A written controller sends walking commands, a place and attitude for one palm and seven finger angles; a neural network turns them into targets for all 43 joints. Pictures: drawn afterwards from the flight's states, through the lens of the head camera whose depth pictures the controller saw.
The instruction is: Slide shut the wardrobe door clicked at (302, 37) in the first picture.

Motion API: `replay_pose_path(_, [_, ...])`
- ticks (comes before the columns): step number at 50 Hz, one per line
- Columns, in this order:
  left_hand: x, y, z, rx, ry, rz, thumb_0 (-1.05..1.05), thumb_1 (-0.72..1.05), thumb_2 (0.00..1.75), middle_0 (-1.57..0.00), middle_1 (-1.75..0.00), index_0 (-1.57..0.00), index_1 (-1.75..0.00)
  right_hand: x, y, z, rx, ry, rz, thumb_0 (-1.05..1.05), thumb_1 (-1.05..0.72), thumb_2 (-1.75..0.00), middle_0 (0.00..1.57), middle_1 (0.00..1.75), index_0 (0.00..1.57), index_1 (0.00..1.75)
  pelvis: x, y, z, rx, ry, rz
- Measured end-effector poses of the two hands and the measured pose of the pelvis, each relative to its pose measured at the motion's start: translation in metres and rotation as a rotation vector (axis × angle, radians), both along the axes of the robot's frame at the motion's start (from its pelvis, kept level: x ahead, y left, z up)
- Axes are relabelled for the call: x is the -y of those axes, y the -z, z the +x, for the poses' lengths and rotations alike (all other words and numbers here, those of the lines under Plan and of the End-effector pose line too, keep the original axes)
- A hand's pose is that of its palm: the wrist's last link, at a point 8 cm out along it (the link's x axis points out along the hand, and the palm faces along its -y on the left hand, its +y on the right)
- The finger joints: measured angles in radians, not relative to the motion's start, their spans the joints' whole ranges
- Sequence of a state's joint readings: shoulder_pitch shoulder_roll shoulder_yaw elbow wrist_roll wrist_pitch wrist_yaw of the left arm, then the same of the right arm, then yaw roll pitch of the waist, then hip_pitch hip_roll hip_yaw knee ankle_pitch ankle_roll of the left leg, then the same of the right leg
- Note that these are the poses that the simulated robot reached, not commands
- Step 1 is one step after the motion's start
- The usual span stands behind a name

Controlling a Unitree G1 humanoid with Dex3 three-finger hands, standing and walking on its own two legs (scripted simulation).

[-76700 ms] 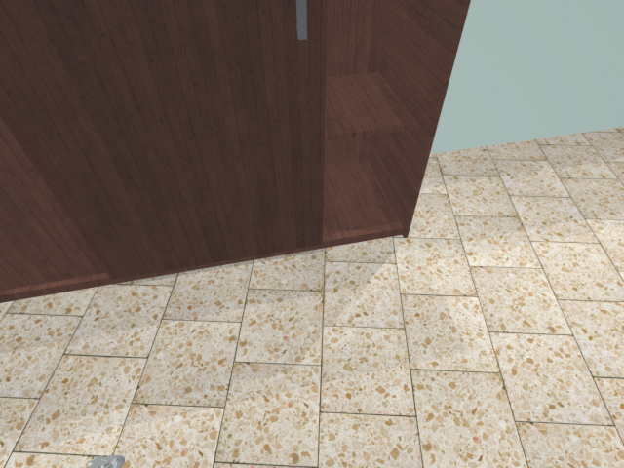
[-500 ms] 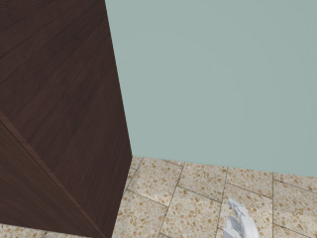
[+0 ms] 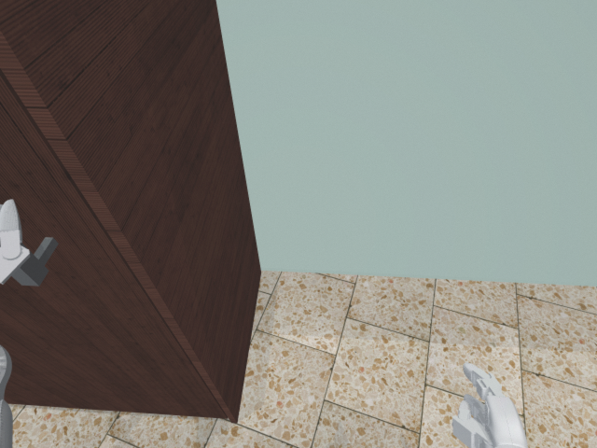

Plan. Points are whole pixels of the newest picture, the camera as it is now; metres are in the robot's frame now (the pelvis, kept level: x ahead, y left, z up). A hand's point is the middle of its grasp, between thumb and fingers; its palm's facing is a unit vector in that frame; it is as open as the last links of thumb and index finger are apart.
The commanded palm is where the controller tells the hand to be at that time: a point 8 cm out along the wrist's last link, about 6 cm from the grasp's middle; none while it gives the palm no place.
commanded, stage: stop walking and hold the door there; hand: left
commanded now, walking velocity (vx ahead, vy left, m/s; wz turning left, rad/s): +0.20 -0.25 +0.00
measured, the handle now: out of the picture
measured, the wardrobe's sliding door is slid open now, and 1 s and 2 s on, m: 0.00 0.00 0.00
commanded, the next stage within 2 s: loosen the grip on the handle in 1.10 s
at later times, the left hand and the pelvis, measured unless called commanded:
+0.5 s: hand (7, 246) +0.25 +0.31 +0.20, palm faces +0.50 -0.85 -0.16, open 6.6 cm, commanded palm +0.20 +0.30 +0.19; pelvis -0.03 +0.07 +0.01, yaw -2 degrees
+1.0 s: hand (17, 245) +0.25 +0.30 +0.20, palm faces +0.58 -0.80 -0.16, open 6.7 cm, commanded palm +0.20 +0.29 +0.19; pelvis -0.01 +0.03 +0.00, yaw -2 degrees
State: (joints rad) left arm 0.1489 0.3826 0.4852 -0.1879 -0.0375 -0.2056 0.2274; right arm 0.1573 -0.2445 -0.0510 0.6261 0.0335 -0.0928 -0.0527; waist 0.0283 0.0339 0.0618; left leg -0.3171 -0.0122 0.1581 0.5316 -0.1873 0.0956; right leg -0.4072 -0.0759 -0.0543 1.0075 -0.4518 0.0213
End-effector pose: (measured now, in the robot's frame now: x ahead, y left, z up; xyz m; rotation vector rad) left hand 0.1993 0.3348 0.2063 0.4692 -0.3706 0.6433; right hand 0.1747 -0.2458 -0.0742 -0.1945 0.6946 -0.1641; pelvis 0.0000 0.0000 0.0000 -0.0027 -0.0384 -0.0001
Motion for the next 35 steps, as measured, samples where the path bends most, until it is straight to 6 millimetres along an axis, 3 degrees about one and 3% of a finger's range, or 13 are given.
replay_pose_path(7, [0.003,-0.002,-0.001,-0.021,0.043,-0.097,-0.14,0.67,0.74,-0.39,-1.44,-0.17,-1.33,-0.049,0.012,-0.047,-0.103,-0.038,0.080,0.01,-0.90,-0.90,0.20,0.30,0.20,0.30,-0.012,-0.011,-0.015,-0.036,0.015,-0.005])
replay_pose_path(11, [0.000,-0.001,0.000,-0.013,0.070,-0.077,-0.15,0.67,0.73,-0.40,-1.45,-0.17,-1.33,-0.057,0.026,-0.064,-0.158,-0.054,0.082,0.01,-0.90,-0.89,0.20,0.30,0.20,0.30,-0.022,-0.004,-0.026,-0.045,0.045,0.008])
replay_pose_path(15, [-0.006,0.001,0.001,0.013,0.120,-0.067,-0.17,0.63,0.74,-0.41,-1.50,-0.23,-1.33,-0.056,0.024,-0.076,-0.218,-0.020,0.032,0.01,-0.90,-0.89,0.20,0.30,0.20,0.30,-0.035,-0.005,-0.023,-0.031,0.047,0.005])
replay_pose_path(19, [-0.012,0.004,0.004,0.058,0.172,-0.050,-0.20,0.61,0.74,-0.42,-1.56,-0.26,-1.30,-0.053,0.025,-0.070,-0.175,0.022,-0.037,0.01,-0.90,-0.89,0.20,0.30,0.20,0.30,-0.055,0.008,-0.023,-0.012,0.040,0.000])
replay_pose_path(23, [-0.011,0.005,0.003,0.058,0.201,-0.107,-0.17,0.62,0.74,-0.39,-1.59,-0.27,-1.29,-0.068,0.013,-0.062,-0.122,0.025,-0.020,0.01,-0.90,-0.90,0.20,0.30,0.20,0.30,-0.064,0.000,-0.031,0.012,0.043,-0.010])
replay_pose_path(30, [-0.005,0.004,0.001,0.035,0.201,-0.187,-0.12,0.68,0.74,-0.33,-1.56,-0.23,-1.29,-0.103,-0.011,-0.045,-0.079,-0.078,0.026,0.01,-0.90,-0.90,0.20,0.30,0.20,0.30,-0.065,-0.017,-0.034,0.006,0.039,-0.054])
replay_pose_path(35, [-0.002,0.003,0.001,0.022,0.185,-0.200,-0.11,0.69,0.74,-0.32,-1.54,-0.21,-1.30,-0.112,-0.018,-0.029,-0.054,-0.129,0.046,0.01,-0.90,-0.89,0.20,0.30,0.20,0.30,-0.057,-0.022,-0.029,-0.009,0.032,-0.065])
